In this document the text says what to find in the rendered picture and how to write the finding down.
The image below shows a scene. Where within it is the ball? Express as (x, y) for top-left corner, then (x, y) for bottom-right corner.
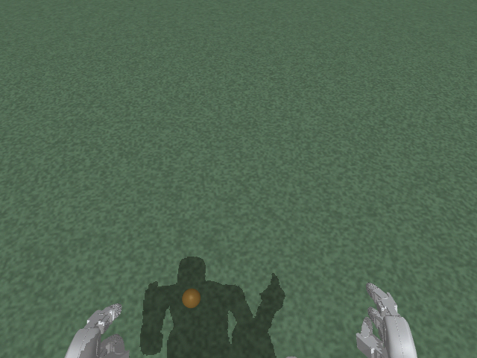
(182, 289), (200, 308)

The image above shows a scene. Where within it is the left robot hand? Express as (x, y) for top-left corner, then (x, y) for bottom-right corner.
(64, 304), (130, 358)

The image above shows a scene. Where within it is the right robot hand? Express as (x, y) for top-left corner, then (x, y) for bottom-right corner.
(356, 283), (417, 358)

